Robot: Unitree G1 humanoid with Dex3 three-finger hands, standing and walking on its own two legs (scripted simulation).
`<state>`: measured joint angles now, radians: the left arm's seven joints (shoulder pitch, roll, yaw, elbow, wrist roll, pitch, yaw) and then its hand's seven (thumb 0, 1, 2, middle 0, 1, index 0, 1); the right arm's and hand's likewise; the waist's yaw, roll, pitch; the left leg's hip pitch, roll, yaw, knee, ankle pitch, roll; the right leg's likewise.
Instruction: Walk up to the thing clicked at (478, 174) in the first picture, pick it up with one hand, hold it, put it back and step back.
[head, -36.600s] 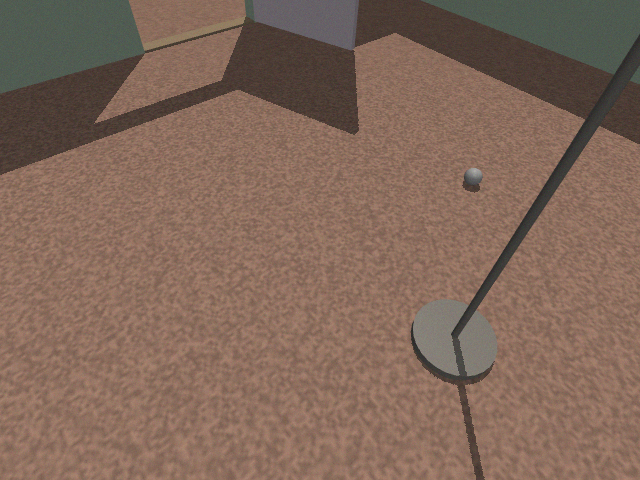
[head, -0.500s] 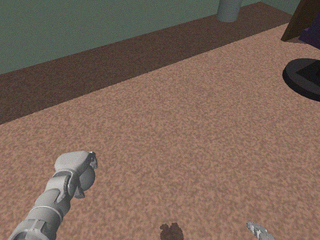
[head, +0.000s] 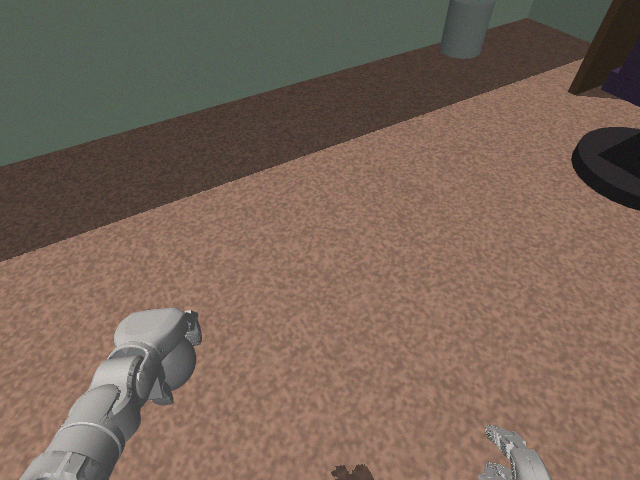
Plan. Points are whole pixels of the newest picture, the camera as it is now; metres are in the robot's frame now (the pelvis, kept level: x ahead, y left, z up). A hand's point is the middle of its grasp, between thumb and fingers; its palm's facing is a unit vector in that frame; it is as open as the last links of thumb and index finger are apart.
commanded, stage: hold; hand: left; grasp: from above
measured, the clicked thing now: (166, 361) +0.30 +0.23 -0.07
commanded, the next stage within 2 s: crouch in 0.98 s
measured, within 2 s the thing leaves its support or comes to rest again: neither
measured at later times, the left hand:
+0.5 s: hand (160, 365) +0.28 +0.22 -0.03, palm faces -0.45 -0.06 -0.89, open 10.2 cm
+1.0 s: hand (162, 353) +0.30 +0.22 -0.03, palm faces -0.45 -0.06 -0.89, open 10.2 cm
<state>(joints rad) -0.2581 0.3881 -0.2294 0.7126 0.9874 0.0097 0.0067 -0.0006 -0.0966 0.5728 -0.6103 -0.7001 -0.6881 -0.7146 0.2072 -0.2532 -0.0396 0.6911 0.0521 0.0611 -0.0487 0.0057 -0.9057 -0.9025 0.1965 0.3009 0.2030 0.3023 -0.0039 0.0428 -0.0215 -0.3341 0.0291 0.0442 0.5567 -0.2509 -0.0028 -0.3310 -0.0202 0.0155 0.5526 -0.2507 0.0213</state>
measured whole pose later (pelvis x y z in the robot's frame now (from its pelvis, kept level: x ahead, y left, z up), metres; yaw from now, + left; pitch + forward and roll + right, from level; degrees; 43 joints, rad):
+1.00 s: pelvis +0.01 +0.00 +0.01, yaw +0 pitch +0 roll +0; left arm -0.24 0.39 -0.24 0.64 0.98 0.02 -0.03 0.00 -0.08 0.56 -0.59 -0.71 -0.67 -0.72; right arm 0.18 -0.25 -0.03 0.70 0.06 0.07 -0.06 0.01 -0.91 -0.90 0.20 0.30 0.20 0.30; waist 0.01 0.05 -0.01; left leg -0.26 0.03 0.04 0.49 -0.23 0.00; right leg -0.26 -0.02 0.01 0.49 -0.23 0.02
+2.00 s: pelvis -0.06 +0.01 -0.24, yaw -1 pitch +34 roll -3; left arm -0.82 0.44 -0.07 1.31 1.15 -0.02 0.34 0.00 -0.09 0.60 -0.58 -0.71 -0.67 -0.73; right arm 0.25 -0.21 -0.03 0.76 -0.06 -0.01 -0.02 0.00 -0.90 -0.90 0.20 0.30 0.21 0.30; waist -0.19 0.06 -0.19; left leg -1.75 0.04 -0.02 1.75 -0.60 0.02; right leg -1.71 -0.01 0.00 1.71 -0.60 0.03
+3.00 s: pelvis -0.07 +0.00 -0.41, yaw -5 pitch +36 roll -7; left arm -1.06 0.68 0.04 1.49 1.23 -0.10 0.37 0.00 -0.08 0.63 -0.55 -0.73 -0.65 -0.75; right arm 0.20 -0.24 0.06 0.74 -0.13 -0.05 0.10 0.00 -0.90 -0.90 0.20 0.30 0.21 0.30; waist -0.28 0.01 -0.06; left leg -2.28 0.04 -0.11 2.31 -0.67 0.00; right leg -2.21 0.01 -0.05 2.24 -0.66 0.03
